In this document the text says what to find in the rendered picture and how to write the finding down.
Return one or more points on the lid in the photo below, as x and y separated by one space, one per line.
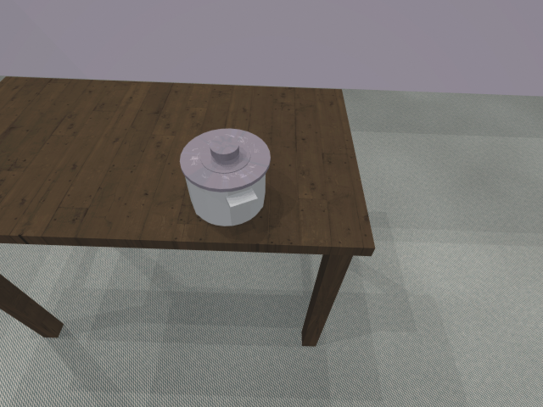
205 172

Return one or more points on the knob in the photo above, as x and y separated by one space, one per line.
224 148

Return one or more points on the table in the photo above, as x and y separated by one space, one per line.
97 163

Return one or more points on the pot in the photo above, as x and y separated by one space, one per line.
228 208

